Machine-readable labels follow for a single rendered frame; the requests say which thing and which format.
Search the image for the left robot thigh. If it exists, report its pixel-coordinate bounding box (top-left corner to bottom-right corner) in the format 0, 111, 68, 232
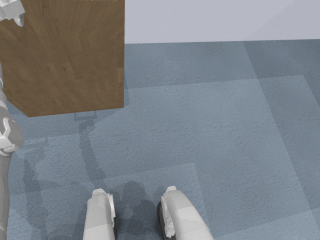
83, 193, 116, 240

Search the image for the left robot hand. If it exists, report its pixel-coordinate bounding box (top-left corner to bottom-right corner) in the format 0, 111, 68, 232
0, 0, 26, 27

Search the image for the right robot thigh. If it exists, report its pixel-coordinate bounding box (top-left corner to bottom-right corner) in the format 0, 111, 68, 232
161, 190, 214, 240

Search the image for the cabinet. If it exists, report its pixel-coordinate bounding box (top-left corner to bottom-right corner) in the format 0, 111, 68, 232
0, 0, 125, 118

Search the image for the robot left upper arm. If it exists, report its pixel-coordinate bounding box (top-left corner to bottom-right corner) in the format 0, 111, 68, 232
0, 106, 24, 240

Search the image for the robot thigh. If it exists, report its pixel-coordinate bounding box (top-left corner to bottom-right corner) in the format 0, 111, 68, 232
83, 193, 116, 240
161, 190, 214, 240

